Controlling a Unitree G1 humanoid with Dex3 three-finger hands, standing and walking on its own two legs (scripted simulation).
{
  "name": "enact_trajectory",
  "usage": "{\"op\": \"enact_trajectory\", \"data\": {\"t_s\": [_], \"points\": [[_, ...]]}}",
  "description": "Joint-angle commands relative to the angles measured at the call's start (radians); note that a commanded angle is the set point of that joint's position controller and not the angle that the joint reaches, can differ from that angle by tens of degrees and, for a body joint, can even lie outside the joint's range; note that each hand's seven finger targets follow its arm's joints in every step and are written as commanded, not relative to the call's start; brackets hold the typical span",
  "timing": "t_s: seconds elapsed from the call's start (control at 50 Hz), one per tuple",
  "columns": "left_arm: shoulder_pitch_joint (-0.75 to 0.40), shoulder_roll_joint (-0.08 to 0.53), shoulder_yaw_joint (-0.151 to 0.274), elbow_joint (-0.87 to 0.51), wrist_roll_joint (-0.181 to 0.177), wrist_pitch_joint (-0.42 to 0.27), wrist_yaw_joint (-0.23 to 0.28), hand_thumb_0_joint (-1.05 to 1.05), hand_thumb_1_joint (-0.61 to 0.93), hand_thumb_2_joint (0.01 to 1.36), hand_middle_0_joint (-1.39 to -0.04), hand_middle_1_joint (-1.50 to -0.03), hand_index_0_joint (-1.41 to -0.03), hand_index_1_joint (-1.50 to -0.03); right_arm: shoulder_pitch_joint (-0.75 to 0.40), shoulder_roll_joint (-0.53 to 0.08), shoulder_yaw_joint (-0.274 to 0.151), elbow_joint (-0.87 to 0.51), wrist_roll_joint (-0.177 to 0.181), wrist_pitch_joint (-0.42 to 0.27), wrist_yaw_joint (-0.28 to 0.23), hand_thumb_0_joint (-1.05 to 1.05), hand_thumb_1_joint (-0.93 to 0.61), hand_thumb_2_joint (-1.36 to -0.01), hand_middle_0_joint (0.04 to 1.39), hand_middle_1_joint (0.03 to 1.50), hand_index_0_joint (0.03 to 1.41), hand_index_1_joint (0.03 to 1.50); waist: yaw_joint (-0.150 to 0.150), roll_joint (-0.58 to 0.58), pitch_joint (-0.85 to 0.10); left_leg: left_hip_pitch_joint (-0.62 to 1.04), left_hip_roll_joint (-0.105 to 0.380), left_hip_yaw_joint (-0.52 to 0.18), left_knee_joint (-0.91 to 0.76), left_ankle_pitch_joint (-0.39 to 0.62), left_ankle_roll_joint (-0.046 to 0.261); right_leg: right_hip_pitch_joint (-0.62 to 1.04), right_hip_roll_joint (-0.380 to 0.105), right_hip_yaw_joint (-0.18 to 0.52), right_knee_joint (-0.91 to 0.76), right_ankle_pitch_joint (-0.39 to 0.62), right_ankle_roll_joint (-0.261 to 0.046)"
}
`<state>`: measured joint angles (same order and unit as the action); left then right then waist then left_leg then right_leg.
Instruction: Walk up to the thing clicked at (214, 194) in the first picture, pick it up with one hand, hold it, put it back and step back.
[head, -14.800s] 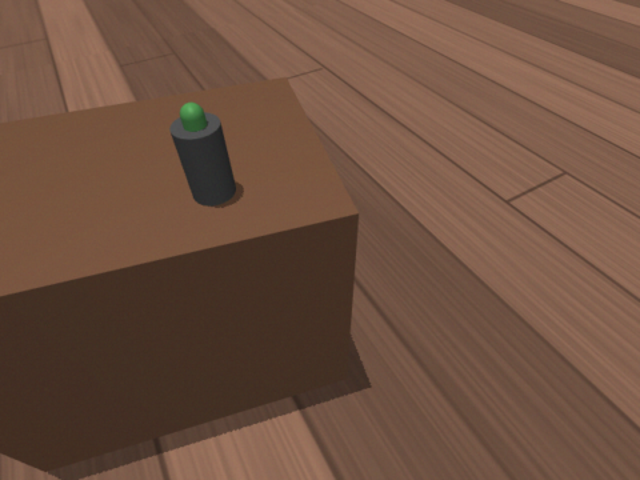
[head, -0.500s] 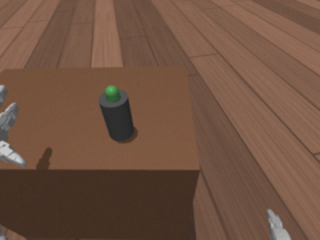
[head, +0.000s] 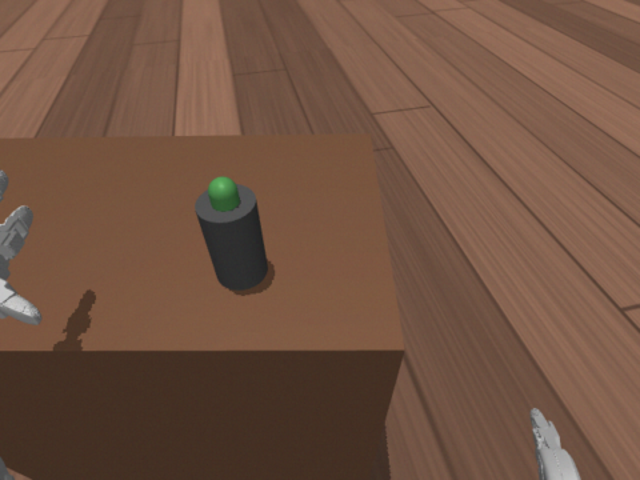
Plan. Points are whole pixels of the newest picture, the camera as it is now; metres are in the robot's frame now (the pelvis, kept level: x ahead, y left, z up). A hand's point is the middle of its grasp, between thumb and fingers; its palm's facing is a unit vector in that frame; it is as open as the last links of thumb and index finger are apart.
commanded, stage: go down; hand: left
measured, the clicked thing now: (232, 230) +0.47 +0.14 +0.07
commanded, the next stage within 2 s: approach in 1.24 s
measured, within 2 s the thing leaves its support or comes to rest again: neither
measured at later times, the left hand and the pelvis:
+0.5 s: hand (21, 248) +0.36 +0.34 +0.17, palm faces +0.06 -1.00 +0.01, open 17.5 cm; pelvis +0.00 +0.00 +0.00, yaw +0 degrees
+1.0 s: hand (29, 243) +0.37 +0.34 +0.16, palm faces +0.05 -1.00 +0.01, open 17.5 cm; pelvis +0.00 +0.00 +0.00, yaw -1 degrees
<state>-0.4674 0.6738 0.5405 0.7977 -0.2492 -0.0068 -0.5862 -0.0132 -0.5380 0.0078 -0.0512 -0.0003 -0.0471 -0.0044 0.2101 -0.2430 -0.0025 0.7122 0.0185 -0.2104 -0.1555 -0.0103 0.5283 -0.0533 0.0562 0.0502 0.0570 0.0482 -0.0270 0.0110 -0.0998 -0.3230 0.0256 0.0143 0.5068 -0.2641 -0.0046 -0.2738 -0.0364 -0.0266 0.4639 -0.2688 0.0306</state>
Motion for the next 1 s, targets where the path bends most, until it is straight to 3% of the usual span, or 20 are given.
{"op": "enact_trajectory", "data": {"t_s": [0.0,0.02,0.08,0.1,0.16,0.18,0.24,0.26,0.3,0.34,0.38,0.42,0.6,0.64,0.68,0.78,0.82,0.84,0.94,0.98], "points": [[-0.371,0.346,0.060,-0.214,-0.032,-0.051,-0.010,0.000,-0.529,0.000,-0.048,0.000,-0.044,0.000,-0.061,-0.135,-0.046,-0.118,-0.002,-0.053,-0.017,0.000,0.540,-0.051,0.050,0.050,0.050,0.050,0.001,0.104,-0.215,0.222,-0.021,-0.011,-0.029,0.373,0.016,-0.022,0.038,-0.037,-0.041,0.309,-0.032],[-0.349,0.381,0.090,-0.190,-0.034,-0.048,-0.014,0.000,-0.550,0.003,-0.047,0.000,-0.044,-0.001,-0.067,-0.169,-0.060,-0.154,-0.003,-0.058,-0.018,0.000,0.539,-0.051,0.050,0.050,0.050,0.050,-0.001,0.088,-0.235,0.220,-0.021,-0.009,-0.027,0.375,0.019,-0.003,0.037,-0.035,-0.042,0.315,-0.030],[-0.384,0.369,0.072,-0.195,-0.033,-0.043,-0.023,0.000,-0.560,0.004,-0.045,-0.002,-0.044,-0.003,-0.049,-0.129,-0.029,-0.130,-0.004,-0.049,-0.014,0.000,0.542,-0.050,0.050,0.050,0.050,0.050,-0.001,0.101,-0.231,0.213,-0.026,-0.006,-0.024,0.379,0.022,-0.010,0.034,-0.030,-0.040,0.325,-0.029],[-0.377,0.391,0.083,-0.186,-0.029,-0.042,-0.023,0.000,-0.530,0.008,-0.044,0.000,-0.041,-0.001,-0.085,-0.164,-0.055,-0.174,-0.003,-0.054,-0.020,0.000,0.542,-0.051,0.050,0.050,0.050,0.050,0.000,0.086,-0.234,0.215,-0.025,-0.009,-0.026,0.374,0.020,-0.010,0.035,-0.032,-0.040,0.316,-0.029],[-0.420,0.402,0.080,-0.190,-0.025,-0.044,-0.032,0.000,-0.532,0.016,-0.044,0.000,-0.038,-0.006,-0.079,-0.149,-0.041,-0.141,-0.006,-0.052,-0.017,0.000,0.542,-0.051,0.050,0.050,0.050,0.050,0.004,0.128,-0.237,0.224,-0.020,-0.017,-0.029,0.378,0.011,-0.026,0.038,-0.036,-0.037,0.299,-0.037],[-0.406,0.427,0.101,-0.170,-0.023,-0.046,-0.032,0.000,-0.527,0.007,-0.047,0.000,-0.041,-0.002,-0.098,-0.190,-0.067,-0.178,-0.008,-0.059,-0.023,0.000,0.542,-0.051,0.050,0.050,0.050,0.050,0.000,0.113,-0.249,0.226,-0.020,-0.017,-0.027,0.371,0.011,-0.018,0.037,-0.034,-0.039,0.293,-0.036],[-0.445,0.404,0.060,-0.158,-0.015,-0.050,-0.044,0.000,-0.530,0.007,-0.044,0.000,-0.038,0.000,-0.081,-0.137,-0.029,-0.126,-0.009,-0.055,-0.019,0.000,0.538,-0.052,0.050,0.050,0.050,0.050,-0.010,0.130,-0.228,0.216,-0.025,-0.013,-0.020,0.371,0.016,-0.036,0.035,-0.028,-0.039,0.311,-0.033],[-0.435,0.415,0.071,-0.142,-0.018,-0.053,-0.047,0.000,-0.523,0.019,-0.046,0.000,-0.036,-0.008,-0.079,-0.131,-0.029,-0.122,-0.008,-0.055,-0.021,0.000,0.540,-0.053,0.050,0.050,0.050,0.050,-0.006,0.114,-0.235,0.211,-0.030,-0.010,-0.012,0.377,0.021,-0.029,0.033,-0.026,-0.038,0.322,-0.029],[-0.442,0.434,0.080,-0.125,-0.016,-0.059,-0.049,0.000,-0.536,0.007,-0.046,0.000,-0.039,-0.002,-0.106,-0.173,-0.053,-0.160,-0.012,-0.063,-0.028,0.000,0.537,-0.053,0.050,0.050,0.050,0.050,-0.015,0.099,-0.260,0.218,-0.029,-0.014,-0.016,0.352,0.021,-0.021,0.035,-0.030,-0.037,0.308,-0.029],[-0.423,0.451,0.090,-0.087,-0.016,-0.062,-0.053,0.000,-0.516,0.006,-0.045,0.000,-0.040,0.000,-0.094,-0.145,-0.022,-0.161,-0.008,-0.058,-0.023,0.000,0.540,-0.052,0.050,0.050,0.050,0.050,-0.009,0.116,-0.236,0.194,-0.029,-0.014,-0.023,0.321,0.017,-0.028,0.036,-0.029,-0.043,0.277,-0.033],[-0.429,0.455,0.088,-0.060,-0.017,-0.066,-0.056,0.000,-0.502,0.006,-0.040,0.000,-0.039,0.000,-0.073,-0.188,-0.057,-0.173,-0.010,-0.059,-0.029,0.000,0.543,-0.051,0.050,0.050,0.050,0.050,-0.025,0.103,-0.230,0.193,-0.021,-0.021,-0.027,0.315,0.014,-0.043,0.041,-0.031,-0.041,0.263,-0.035],[-0.436,0.436,0.068,-0.047,-0.016,-0.074,-0.059,0.000,-0.513,0.004,-0.040,0.000,-0.041,0.000,-0.069,-0.144,-0.022,-0.159,-0.009,-0.057,-0.023,0.000,0.543,-0.050,0.050,0.050,0.050,0.050,-0.016,0.108,-0.210,0.171,-0.029,-0.014,-0.024,0.286,0.018,-0.052,0.038,-0.027,-0.044,0.251,-0.034],[-0.490,0.476,0.078,-0.050,-0.016,-0.106,-0.055,0.000,-0.535,0.000,-0.049,0.000,-0.047,0.000,-0.118,-0.190,-0.051,-0.188,-0.013,-0.077,-0.031,0.000,0.539,-0.051,0.050,0.050,0.050,0.050,-0.030,0.129,-0.272,0.195,-0.026,-0.020,-0.007,0.272,0.018,-0.065,0.038,-0.028,-0.030,0.237,-0.034],[-0.512,0.493,0.085,-0.078,-0.015,-0.112,-0.053,0.000,-0.523,0.000,-0.047,0.000,-0.045,0.000,-0.108,-0.170,-0.034,-0.174,-0.013,-0.074,-0.030,0.000,0.541,-0.051,0.050,0.050,0.050,0.050,-0.026,0.152,-0.309,0.207,-0.026,-0.019,0.006,0.309,0.019,-0.054,0.035,-0.023,-0.028,0.268,-0.033],[-0.530,0.453,0.056,-0.078,-0.013,-0.110,-0.050,0.000,-0.531,0.001,-0.046,-0.003,-0.045,-0.003,-0.134,-0.148,-0.016,-0.182,-0.013,-0.076,-0.030,0.000,0.538,-0.052,0.050,0.050,0.050,0.050,-0.026,0.145,-0.299,0.211,-0.021,-0.023,0.006,0.312,0.017,-0.062,0.039,-0.027,-0.024,0.263,-0.035],[-0.458,0.440,0.048,-0.049,-0.012,-0.084,-0.041,0.000,-0.510,0.000,-0.043,0.000,-0.044,0.000,-0.082,-0.179,-0.044,-0.152,-0.011,-0.070,-0.030,0.000,0.540,-0.050,0.050,0.050,0.050,0.050,-0.026,0.154,-0.271,0.196,-0.016,-0.021,-0.001,0.316,0.010,-0.080,0.043,-0.032,-0.023,0.248,-0.041],[-0.443,0.422,0.038,-0.049,-0.014,-0.075,-0.043,0.000,-0.512,0.000,-0.040,0.000,-0.043,0.000,-0.069,-0.156,-0.027,-0.160,-0.008,-0.065,-0.024,0.000,0.539,-0.050,0.050,0.050,0.050,0.050,-0.016,0.134,-0.246,0.177,-0.011,-0.025,-0.005,0.320,0.007,-0.081,0.049,-0.037,-0.025,0.244,-0.043],[-0.405,0.453,0.078,-0.023,-0.019,-0.072,-0.038,0.000,-0.498,0.000,-0.040,0.000,-0.043,0.000,-0.050,-0.204,-0.063,-0.167,-0.010,-0.064,-0.028,0.000,0.538,-0.050,0.050,0.050,0.050,0.050,-0.015,0.110,-0.236,0.158,-0.013,-0.022,-0.008,0.299,0.009,-0.067,0.047,-0.034,-0.026,0.235,-0.041],[-0.430,0.475,0.112,-0.126,-0.023,-0.079,-0.036,0.000,-0.535,0.004,-0.036,-0.008,-0.041,-0.003,-0.051,-0.169,-0.034,-0.199,-0.010,-0.064,-0.020,0.000,0.535,-0.051,0.050,0.050,0.050,0.050,0.006,0.107,-0.309,0.189,-0.018,-0.017,0.014,0.382,0.016,-0.032,0.043,-0.031,-0.015,0.302,-0.035],[-0.462,0.450,0.092,-0.178,-0.021,-0.083,-0.036,0.000,-0.528,0.014,-0.034,-0.014,-0.038,-0.010,-0.095,-0.140,-0.016,-0.225,-0.004,-0.066,-0.018,0.000,0.535,-0.051,0.050,0.050,0.050,0.050,0.009,0.124,-0.327,0.202,-0.021,-0.016,0.016,0.401,0.018,-0.021,0.040,-0.027,-0.010,0.323,-0.034]]}}
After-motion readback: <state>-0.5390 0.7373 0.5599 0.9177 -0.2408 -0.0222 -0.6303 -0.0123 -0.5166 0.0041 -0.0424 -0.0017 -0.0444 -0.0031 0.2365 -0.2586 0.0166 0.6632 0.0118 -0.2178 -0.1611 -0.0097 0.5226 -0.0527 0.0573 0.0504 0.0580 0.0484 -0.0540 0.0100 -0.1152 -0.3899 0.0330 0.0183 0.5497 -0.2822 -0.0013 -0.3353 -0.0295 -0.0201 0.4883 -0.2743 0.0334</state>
